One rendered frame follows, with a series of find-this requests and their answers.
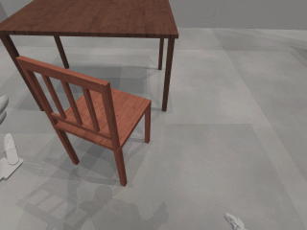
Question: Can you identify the robot left hand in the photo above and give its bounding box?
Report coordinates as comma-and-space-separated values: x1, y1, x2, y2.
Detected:
0, 95, 23, 182

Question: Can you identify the table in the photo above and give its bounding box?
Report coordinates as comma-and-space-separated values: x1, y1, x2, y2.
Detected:
0, 0, 179, 112

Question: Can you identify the robot right hand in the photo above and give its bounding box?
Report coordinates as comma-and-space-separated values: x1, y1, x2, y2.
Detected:
224, 213, 247, 230

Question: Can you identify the chair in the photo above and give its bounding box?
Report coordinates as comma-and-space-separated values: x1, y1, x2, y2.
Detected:
16, 56, 152, 187

